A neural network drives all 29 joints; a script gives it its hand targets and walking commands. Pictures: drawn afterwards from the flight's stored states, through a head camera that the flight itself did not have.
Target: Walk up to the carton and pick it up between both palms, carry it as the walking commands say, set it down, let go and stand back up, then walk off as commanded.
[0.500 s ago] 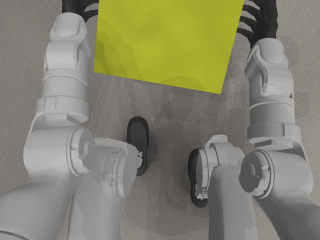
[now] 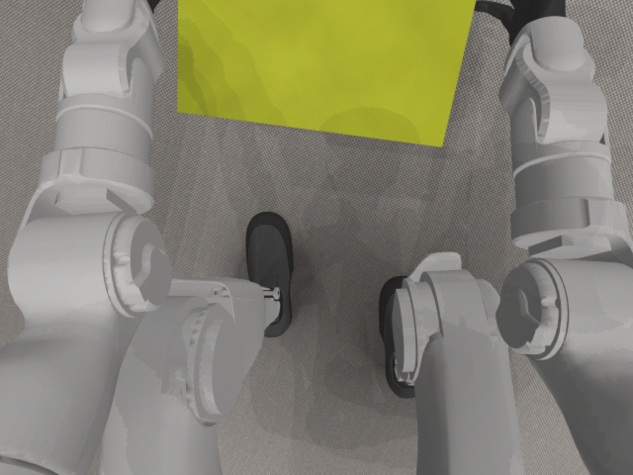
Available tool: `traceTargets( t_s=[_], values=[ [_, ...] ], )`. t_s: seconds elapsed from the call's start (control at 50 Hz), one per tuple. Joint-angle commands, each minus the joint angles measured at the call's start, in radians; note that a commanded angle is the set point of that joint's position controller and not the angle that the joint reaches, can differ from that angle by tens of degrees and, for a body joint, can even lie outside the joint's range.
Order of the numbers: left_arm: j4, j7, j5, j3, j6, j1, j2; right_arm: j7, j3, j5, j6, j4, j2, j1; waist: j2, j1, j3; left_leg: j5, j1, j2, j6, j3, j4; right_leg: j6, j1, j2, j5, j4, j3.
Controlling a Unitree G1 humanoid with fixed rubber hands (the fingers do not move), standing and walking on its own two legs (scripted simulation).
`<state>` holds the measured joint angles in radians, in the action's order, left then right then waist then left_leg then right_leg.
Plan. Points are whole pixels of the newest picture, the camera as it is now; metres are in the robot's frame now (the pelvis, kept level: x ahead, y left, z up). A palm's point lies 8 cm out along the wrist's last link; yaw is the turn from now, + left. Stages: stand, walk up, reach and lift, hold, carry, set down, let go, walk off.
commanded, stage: set down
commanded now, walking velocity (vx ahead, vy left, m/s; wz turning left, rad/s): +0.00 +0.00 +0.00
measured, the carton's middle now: (326, 13) +0.56 +0.00 -0.27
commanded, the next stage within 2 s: none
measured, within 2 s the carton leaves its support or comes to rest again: rests again in 0.54 s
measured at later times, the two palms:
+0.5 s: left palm (129, 4) +0.55 +0.18 -0.17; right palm (520, 16) +0.52 -0.18 -0.18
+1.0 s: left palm (129, 7) +0.55 +0.19 -0.18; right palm (514, 13) +0.53 -0.18 -0.19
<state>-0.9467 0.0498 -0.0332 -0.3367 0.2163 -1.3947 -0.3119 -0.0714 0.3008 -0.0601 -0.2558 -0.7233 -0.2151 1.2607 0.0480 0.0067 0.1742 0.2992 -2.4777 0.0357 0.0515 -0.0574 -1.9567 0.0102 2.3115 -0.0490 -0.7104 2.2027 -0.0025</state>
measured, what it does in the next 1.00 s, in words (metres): stands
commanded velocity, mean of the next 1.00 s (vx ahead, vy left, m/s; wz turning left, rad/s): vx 0.00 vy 0.00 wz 0.00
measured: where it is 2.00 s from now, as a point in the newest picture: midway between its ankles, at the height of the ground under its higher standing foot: (338, 324)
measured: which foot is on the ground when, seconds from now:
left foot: down 0.00-1.00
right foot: down 0.00-1.00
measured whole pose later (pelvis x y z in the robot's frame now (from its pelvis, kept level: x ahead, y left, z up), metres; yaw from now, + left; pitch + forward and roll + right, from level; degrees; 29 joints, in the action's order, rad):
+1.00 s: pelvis +0.00 +0.00 -0.01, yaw -1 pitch +43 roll +1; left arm -1.08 0.03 0.00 -0.33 0.17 -1.44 -0.37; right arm -0.04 0.30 -0.06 -0.17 -0.86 -0.23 1.35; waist 0.04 0.01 0.27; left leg 0.31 -2.46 0.05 0.05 -0.06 -2.01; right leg 0.01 2.28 -0.05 -0.72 2.25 -0.01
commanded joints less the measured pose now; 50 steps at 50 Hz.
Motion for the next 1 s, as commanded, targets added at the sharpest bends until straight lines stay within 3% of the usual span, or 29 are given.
traceTargets(
  t_s=[0.0, 0.02, 0.04, 0.08, 0.1, 0.16, 0.18, 0.2, 0.26, 0.32, 0.36, 0.38, 0.44, 0.46, 0.5, 0.52, 0.54, 0.58, 0.62, 0.64, 0.74, 0.76, 0.8, 0.82, 0.84, 0.88, 0.9, 0.94, 0.98],
  values=[
    [-0.022, -0.205, 0.189, 0.3, -0.057, -0.346, 0.746, 0.247, -0.483, 0.172, 0.091, 0.072, 0.645, 0.629, -0.239, -0.008, -1.021, -0.263, 0.929, -0.08, -0.016, 0.087, -0.132, -0.023, -0.294, -0.008, 0.434, -0.299, 0.028],
    [-0.032, -0.201, 0.186, 0.296, -0.059, -0.342, 0.735, 0.251, -0.487, 0.181, 0.093, 0.077, 0.648, 0.639, -0.226, -0.026, -1.032, -0.272, 0.943, -0.083, -0.014, 0.084, -0.133, -0.023, -0.297, -0.01, 0.435, -0.291, 0.027],
    [-0.021, -0.203, 0.197, 0.31, -0.062, -0.361, 0.742, 0.248, -0.475, 0.175, 0.096, 0.084, 0.646, 0.638, -0.222, 0.001, -1.026, -0.264, 0.946, -0.08, -0.014, 0.09, -0.134, -0.018, -0.288, -0.013, 0.427, -0.283, 0.021],
    [-0.023, -0.201, 0.2, 0.303, -0.067, -0.35, 0.742, 0.249, -0.479, 0.176, 0.1, 0.079, 0.648, 0.635, -0.213, -0.011, -1.019, -0.293, 0.947, -0.082, -0.016, 0.084, -0.139, -0.018, -0.284, -0.009, 0.451, -0.289, 0.03],
    [-0.016, -0.202, 0.204, 0.301, -0.071, -0.371, 0.746, 0.246, -0.48, 0.173, 0.104, 0.092, 0.644, 0.647, -0.238, -0.003, -1.029, -0.301, 0.945, -0.082, -0.012, 0.091, -0.144, -0.019, -0.289, -0.008, 0.468, -0.281, 0.03],
    [-0.035, -0.197, 0.196, 0.299, -0.076, -0.364, 0.727, 0.249, -0.473, 0.178, 0.109, 0.065, 0.646, 0.64, -0.205, -0.023, -0.999, -0.29, 0.953, -0.083, -0.014, 0.082, -0.143, -0.015, -0.261, -0.011, 0.432, -0.278, 0.025],
    [-0.054, -0.2, 0.194, 0.291, -0.075, -0.362, 0.731, 0.249, -0.466, 0.164, 0.105, 0.026, 0.648, 0.616, -0.23, -0.005, -0.962, -0.277, 0.926, -0.08, -0.011, 0.09, -0.136, -0.018, -0.253, -0.01, 0.435, -0.287, 0.024],
    [-0.046, -0.202, 0.2, 0.293, -0.072, -0.371, 0.721, 0.25, -0.449, 0.158, 0.103, 0.032, 0.624, 0.62, -0.213, 0.005, -0.944, -0.261, 0.922, -0.08, -0.015, 0.092, -0.135, -0.015, -0.244, -0.011, 0.414, -0.284, 0.023],
    [-0.059, -0.196, 0.194, 0.286, -0.078, -0.386, 0.694, 0.252, -0.453, 0.157, 0.105, 0.02, 0.628, 0.618, -0.205, -0.004, -0.923, -0.261, 0.931, -0.075, -0.013, 0.097, -0.138, -0.015, -0.219, -0.008, 0.402, -0.28, 0.028],
    [-0.067, -0.197, 0.194, 0.281, -0.08, -0.38, 0.7, 0.255, -0.427, 0.142, 0.102, -0.035, 0.623, 0.591, -0.199, 0.007, -0.869, -0.23, 0.902, -0.079, -0.015, 0.09, -0.131, -0.011, -0.206, -0.008, 0.378, -0.285, 0.027],
    [-0.072, -0.196, 0.195, 0.287, -0.08, -0.383, 0.69, 0.256, -0.43, 0.148, 0.108, 0.006, 0.619, 0.624, -0.181, 0.0, -0.876, -0.225, 0.906, -0.076, -0.013, 0.09, -0.135, -0.007, -0.215, -0.007, 0.367, -0.279, 0.032],
    [-0.049, -0.198, 0.206, 0.291, -0.087, -0.416, 0.681, 0.252, -0.422, 0.138, 0.107, -0.007, 0.609, 0.61, -0.203, 0.019, -0.881, -0.226, 0.901, -0.075, -0.013, 0.097, -0.144, -0.005, -0.217, -0.008, 0.373, -0.277, 0.033],
    [-0.081, -0.198, 0.195, 0.276, -0.088, -0.381, 0.676, 0.252, -0.417, 0.126, 0.106, -0.041, 0.62, 0.576, -0.204, 0.008, -0.832, -0.232, 0.881, -0.078, -0.015, 0.09, -0.142, -0.009, -0.204, -0.004, 0.381, -0.283, 0.035],
    [-0.069, -0.198, 0.206, 0.296, -0.089, -0.395, 0.676, 0.252, -0.405, 0.126, 0.108, -0.051, 0.606, 0.569, -0.176, 0.022, -0.852, -0.236, 0.902, -0.078, -0.017, 0.095, -0.144, -0.003, -0.203, -0.008, 0.374, -0.273, 0.028],
    [-0.08, -0.197, 0.202, 0.284, -0.087, -0.402, 0.662, 0.255, -0.401, 0.118, 0.103, -0.07, 0.6, 0.558, -0.189, 0.025, -0.825, -0.219, 0.903, -0.075, -0.017, 0.098, -0.146, -0.004, -0.186, -0.005, 0.354, -0.279, 0.034],
    [-0.088, -0.194, 0.195, 0.28, -0.089, -0.394, 0.656, 0.257, -0.4, 0.122, 0.107, -0.069, 0.611, 0.569, -0.176, 0.004, -0.809, -0.219, 0.895, -0.075, -0.013, 0.098, -0.141, -0.003, -0.174, -0.006, 0.348, -0.269, 0.031],
    [-0.086, -0.198, 0.204, 0.283, -0.09, -0.396, 0.668, 0.254, -0.391, 0.11, 0.104, -0.093, 0.602, 0.549, -0.191, 0.029, -0.803, -0.208, 0.876, -0.08, -0.018, 0.094, -0.148, -0.001, -0.189, -0.008, 0.345, -0.268, 0.027],
    [-0.072, -0.193, 0.211, 0.302, -0.097, -0.42, 0.65, 0.254, -0.382, 0.108, 0.108, -0.092, 0.601, 0.553, -0.164, 0.032, -0.79, -0.213, 0.894, -0.078, -0.018, 0.097, -0.144, 0.003, -0.164, -0.009, 0.341, -0.264, 0.028],
    [-0.082, -0.194, 0.213, 0.293, -0.096, -0.418, 0.649, 0.254, -0.379, 0.096, 0.105, -0.115, 0.591, 0.543, -0.196, 0.049, -0.772, -0.189, 0.876, -0.076, -0.019, 0.102, -0.144, 0.0, -0.175, -0.004, 0.329, -0.267, 0.023],
    [-0.089, -0.193, 0.215, 0.296, -0.096, -0.414, 0.651, 0.251, -0.379, 0.101, 0.11, -0.105, 0.586, 0.551, -0.163, 0.042, -0.781, -0.182, 0.886, -0.076, -0.018, 0.099, -0.15, 0.008, -0.188, -0.006, 0.313, -0.26, 0.027],
    [-0.109, -0.192, 0.213, 0.291, -0.105, -0.411, 0.63, 0.25, -0.364, 0.087, 0.109, -0.138, 0.581, 0.537, -0.165, 0.047, -0.737, -0.157, 0.847, -0.075, -0.017, 0.096, -0.152, 0.009, -0.188, -0.005, 0.305, -0.251, 0.027],
    [-0.134, -0.191, 0.201, 0.284, -0.101, -0.393, 0.618, 0.252, -0.362, 0.086, 0.105, -0.166, 0.578, 0.518, -0.161, 0.031, -0.727, -0.157, 0.859, -0.074, -0.019, 0.095, -0.15, 0.006, -0.167, -0.005, 0.29, -0.255, 0.024],
    [-0.134, -0.191, 0.198, 0.272, -0.105, -0.399, 0.618, 0.253, -0.356, 0.08, 0.106, -0.168, 0.574, 0.514, -0.159, 0.03, -0.692, -0.148, 0.839, -0.072, -0.019, 0.094, -0.147, 0.01, -0.161, -0.004, 0.285, -0.262, 0.035],
    [-0.13, -0.193, 0.199, 0.272, -0.108, -0.393, 0.618, 0.25, -0.354, 0.075, 0.109, -0.164, 0.576, 0.513, -0.185, 0.044, -0.679, -0.144, 0.82, -0.074, -0.016, 0.101, -0.15, 0.006, -0.162, 0.0, 0.292, -0.263, 0.034],
    [-0.123, -0.191, 0.199, 0.281, -0.111, -0.399, 0.606, 0.251, -0.36, 0.083, 0.11, -0.153, 0.585, 0.523, -0.159, 0.027, -0.696, -0.152, 0.835, -0.075, -0.018, 0.093, -0.155, 0.009, -0.172, -0.003, 0.298, -0.255, 0.037],
    [-0.153, -0.191, 0.193, 0.261, -0.106, -0.393, 0.602, 0.248, -0.358, 0.079, 0.108, -0.173, 0.562, 0.526, -0.189, 0.038, -0.683, -0.132, 0.829, -0.072, -0.015, 0.099, -0.158, 0.005, -0.168, -0.001, 0.27, -0.257, 0.03],
    [-0.158, -0.19, 0.189, 0.256, -0.106, -0.374, 0.61, 0.252, -0.355, 0.083, 0.107, -0.182, 0.571, 0.51, -0.181, 0.026, -0.676, -0.127, 0.823, -0.073, -0.017, 0.095, -0.158, 0.007, -0.173, -0.003, 0.262, -0.26, 0.032],
    [-0.159, -0.193, 0.187, 0.258, -0.109, -0.365, 0.607, 0.251, -0.347, 0.069, 0.107, -0.193, 0.572, 0.493, -0.186, 0.038, -0.653, -0.133, 0.802, -0.073, -0.018, 0.095, -0.158, 0.005, -0.161, -0.001, 0.283, -0.262, 0.033],
    [-0.158, -0.193, 0.186, 0.249, -0.114, -0.372, 0.6, 0.25, -0.358, 0.076, 0.108, -0.192, 0.572, 0.502, -0.196, 0.025, -0.67, -0.135, 0.798, -0.072, -0.018, 0.094, -0.164, 0.003, -0.186, 0.0, 0.299, -0.254, 0.039]
  ],
)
